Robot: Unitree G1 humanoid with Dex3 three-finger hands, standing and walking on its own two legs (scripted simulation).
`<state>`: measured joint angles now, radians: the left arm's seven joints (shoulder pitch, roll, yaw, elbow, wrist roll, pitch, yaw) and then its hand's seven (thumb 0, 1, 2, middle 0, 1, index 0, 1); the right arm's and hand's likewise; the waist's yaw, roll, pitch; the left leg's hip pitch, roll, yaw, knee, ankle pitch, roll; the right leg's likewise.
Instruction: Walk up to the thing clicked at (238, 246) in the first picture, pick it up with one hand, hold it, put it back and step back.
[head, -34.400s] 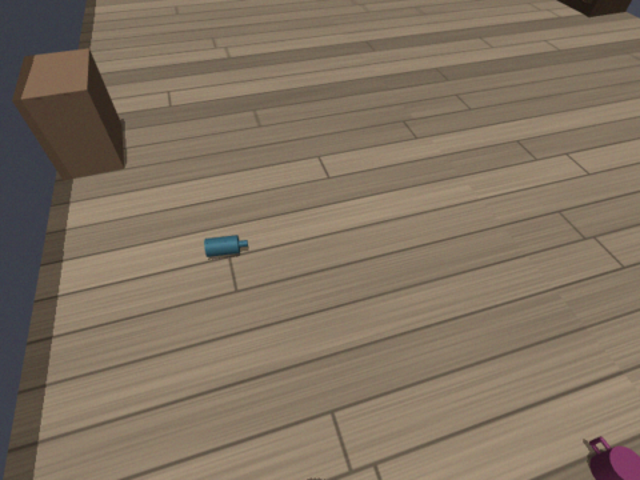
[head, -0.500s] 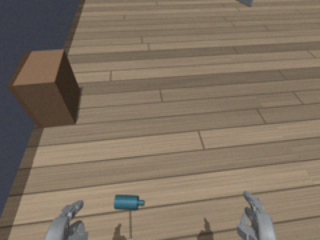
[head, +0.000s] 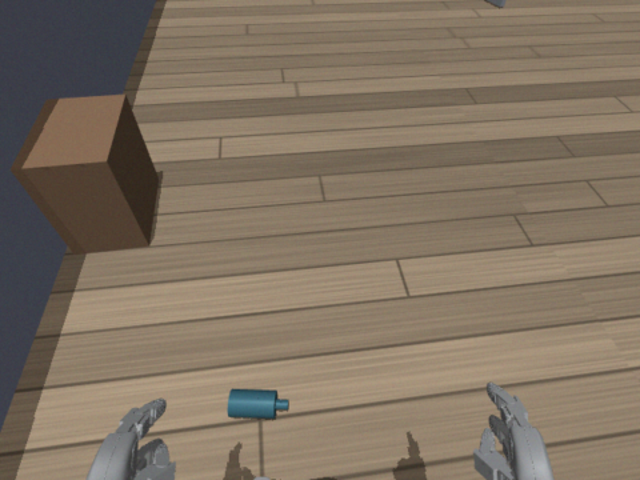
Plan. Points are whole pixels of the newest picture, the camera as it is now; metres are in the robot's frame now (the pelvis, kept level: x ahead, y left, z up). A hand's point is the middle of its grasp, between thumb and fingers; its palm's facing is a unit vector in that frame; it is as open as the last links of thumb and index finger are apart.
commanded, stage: home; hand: left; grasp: from above
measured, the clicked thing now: (259, 403) +0.44 +0.16 -0.68
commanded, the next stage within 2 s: stand in 0.22 s
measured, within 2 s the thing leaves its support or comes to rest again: neither
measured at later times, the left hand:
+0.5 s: hand out of the picture +0.15 +0.22 -0.09, palm faces +0.02 -0.95 -0.32, open 7.4 cm
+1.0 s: hand out of the picture +0.02 +0.24 -0.10, palm faces +0.06 -0.95 -0.32, open 7.4 cm
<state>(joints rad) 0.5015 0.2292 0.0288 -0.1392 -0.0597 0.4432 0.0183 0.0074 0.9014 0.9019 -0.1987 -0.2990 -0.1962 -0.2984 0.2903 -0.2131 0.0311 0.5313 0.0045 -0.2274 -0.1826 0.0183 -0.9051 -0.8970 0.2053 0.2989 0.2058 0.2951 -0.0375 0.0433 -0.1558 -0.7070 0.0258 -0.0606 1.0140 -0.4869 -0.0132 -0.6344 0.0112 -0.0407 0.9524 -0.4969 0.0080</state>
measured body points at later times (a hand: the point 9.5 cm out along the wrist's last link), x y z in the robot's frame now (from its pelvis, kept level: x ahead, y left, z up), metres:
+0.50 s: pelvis -0.01 +0.00 +0.02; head +0.02 +0.01 +0.47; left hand +0.14 +0.26 -0.07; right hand +0.13 -0.26 -0.08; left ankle +0.01 +0.12 -0.68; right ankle -0.01 -0.13 -0.68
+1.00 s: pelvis -0.01 +0.01 +0.06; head -0.01 +0.01 +0.51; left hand +0.02 +0.29 -0.08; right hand +0.06 -0.27 -0.08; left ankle +0.01 +0.12 -0.68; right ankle -0.01 -0.13 -0.68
